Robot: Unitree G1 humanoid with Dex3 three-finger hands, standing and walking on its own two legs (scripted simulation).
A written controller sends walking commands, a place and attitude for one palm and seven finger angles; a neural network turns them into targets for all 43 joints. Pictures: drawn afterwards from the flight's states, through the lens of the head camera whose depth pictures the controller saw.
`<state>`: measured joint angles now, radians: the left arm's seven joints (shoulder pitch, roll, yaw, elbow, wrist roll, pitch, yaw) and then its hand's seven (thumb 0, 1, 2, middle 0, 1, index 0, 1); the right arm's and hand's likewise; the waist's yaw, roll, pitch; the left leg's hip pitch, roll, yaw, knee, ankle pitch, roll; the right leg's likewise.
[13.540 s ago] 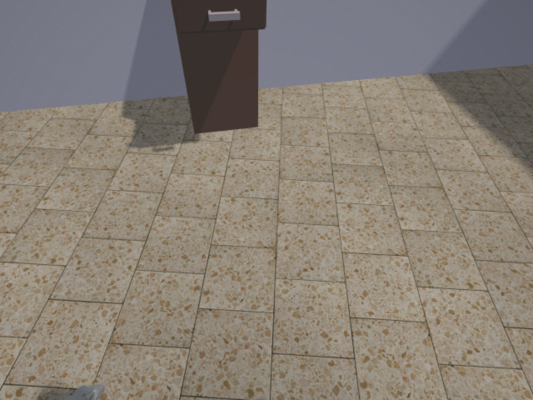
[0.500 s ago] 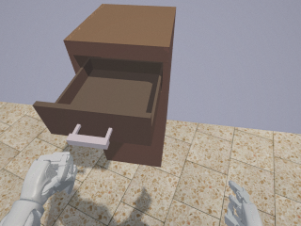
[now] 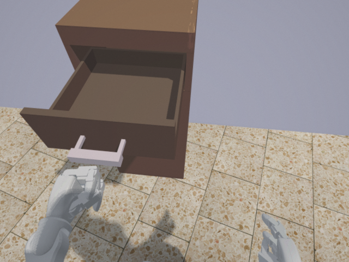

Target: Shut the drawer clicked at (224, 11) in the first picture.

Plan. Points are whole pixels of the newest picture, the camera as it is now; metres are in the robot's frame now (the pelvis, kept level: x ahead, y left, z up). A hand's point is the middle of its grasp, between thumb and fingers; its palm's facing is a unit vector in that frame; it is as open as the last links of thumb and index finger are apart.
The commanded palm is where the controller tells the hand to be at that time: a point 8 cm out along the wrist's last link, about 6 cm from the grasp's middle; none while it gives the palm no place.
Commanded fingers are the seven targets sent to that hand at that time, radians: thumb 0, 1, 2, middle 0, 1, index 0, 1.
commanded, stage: bring the fist close to the handle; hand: left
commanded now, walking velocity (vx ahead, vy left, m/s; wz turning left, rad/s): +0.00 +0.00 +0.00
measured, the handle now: (98, 149) +0.36 +0.20 +0.05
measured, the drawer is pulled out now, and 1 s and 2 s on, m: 0.29 0.28 0.15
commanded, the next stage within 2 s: push the drawer shut in 0.50 s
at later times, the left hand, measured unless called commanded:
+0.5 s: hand (104, 186) +0.27 +0.17 +0.04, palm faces -0.05 -1.00 -0.05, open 3.3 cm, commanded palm +0.24 +0.23 +0.05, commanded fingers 0.00 0.90 0.90 -1.40 -1.60 -1.40 -1.60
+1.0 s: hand (105, 179) +0.28 +0.17 +0.04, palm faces -0.06 -1.00 -0.06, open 2.9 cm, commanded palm +0.29 +0.22 +0.05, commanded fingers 0.00 0.90 0.90 -1.40 -1.60 -1.40 -1.60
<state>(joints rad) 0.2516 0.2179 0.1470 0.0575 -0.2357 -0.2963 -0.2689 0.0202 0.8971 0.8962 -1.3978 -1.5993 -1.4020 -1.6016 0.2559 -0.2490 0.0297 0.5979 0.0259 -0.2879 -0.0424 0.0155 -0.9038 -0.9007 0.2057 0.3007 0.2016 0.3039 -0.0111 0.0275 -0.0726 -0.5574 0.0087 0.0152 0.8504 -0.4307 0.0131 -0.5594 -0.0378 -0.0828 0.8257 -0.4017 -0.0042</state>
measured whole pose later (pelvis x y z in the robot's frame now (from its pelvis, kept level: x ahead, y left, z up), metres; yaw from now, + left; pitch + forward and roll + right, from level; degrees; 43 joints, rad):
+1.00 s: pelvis -0.01 -0.02 -0.01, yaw +1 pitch +10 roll -1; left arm 0.00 0.27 0.19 0.32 -0.26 -0.34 -0.32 -0.03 0.81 0.92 -1.40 -1.60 -1.40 -1.60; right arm 0.23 -0.26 0.03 0.61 0.04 -0.18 -0.05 0.01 -0.91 -0.90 0.21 0.30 0.20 0.30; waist -0.01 0.03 -0.08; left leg -0.66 0.02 -0.02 0.92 -0.44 -0.01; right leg -0.66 -0.03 -0.11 0.90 -0.43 -0.03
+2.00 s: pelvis -0.01 -0.01 -0.01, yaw -1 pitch +14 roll -1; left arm -0.56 0.34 0.25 0.88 -0.17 -0.40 -0.26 0.00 0.83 0.93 -1.40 -1.60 -1.40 -1.60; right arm 0.30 -0.26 0.03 0.64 0.03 -0.05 -0.03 0.01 -0.91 -0.90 0.21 0.30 0.20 0.30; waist -0.08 0.01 -0.08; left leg -0.75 0.02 0.02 0.93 -0.43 0.00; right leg -0.75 -0.02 -0.08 0.90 -0.40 -0.02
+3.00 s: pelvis -0.02 +0.00 -0.04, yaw -3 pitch +23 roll -3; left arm -1.05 0.58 0.39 1.28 -0.04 -0.36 -0.24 0.04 0.78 0.91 -1.40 -1.60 -1.40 -1.60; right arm 0.41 -0.28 0.06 0.65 -0.02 0.00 -0.01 0.01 -0.91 -0.90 0.21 0.30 0.20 0.30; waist -0.22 0.03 -0.09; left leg -1.01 0.05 0.00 1.06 -0.46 0.01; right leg -0.99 0.01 -0.08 0.98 -0.39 -0.01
